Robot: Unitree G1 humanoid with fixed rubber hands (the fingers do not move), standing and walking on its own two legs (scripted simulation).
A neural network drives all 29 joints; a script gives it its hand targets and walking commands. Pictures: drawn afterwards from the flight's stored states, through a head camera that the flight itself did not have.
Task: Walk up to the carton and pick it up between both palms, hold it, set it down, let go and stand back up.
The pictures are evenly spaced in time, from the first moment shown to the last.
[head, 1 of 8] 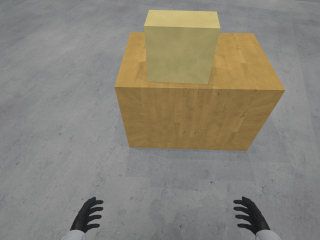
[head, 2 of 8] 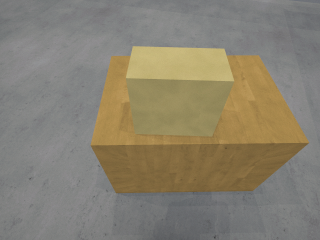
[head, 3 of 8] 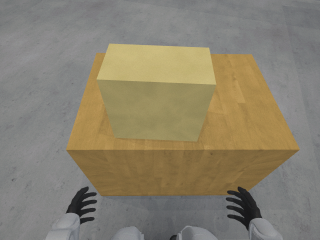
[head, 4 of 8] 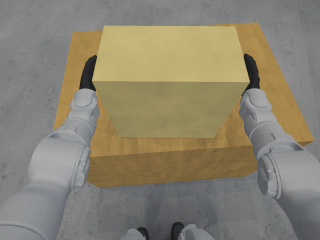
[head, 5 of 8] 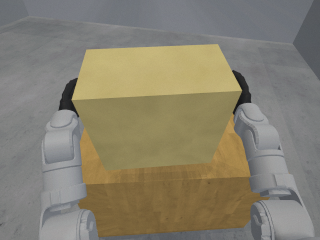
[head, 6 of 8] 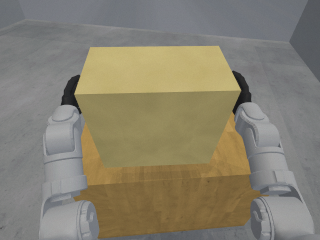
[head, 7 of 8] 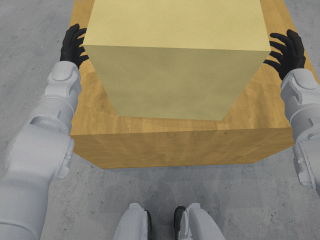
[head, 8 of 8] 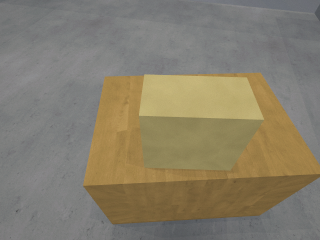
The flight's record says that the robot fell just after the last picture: no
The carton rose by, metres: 0.19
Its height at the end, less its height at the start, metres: +0.00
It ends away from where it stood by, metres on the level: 0.04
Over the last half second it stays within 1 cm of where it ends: yes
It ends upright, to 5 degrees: yes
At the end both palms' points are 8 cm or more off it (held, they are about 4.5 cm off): yes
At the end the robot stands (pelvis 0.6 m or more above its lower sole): yes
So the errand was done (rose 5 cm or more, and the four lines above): yes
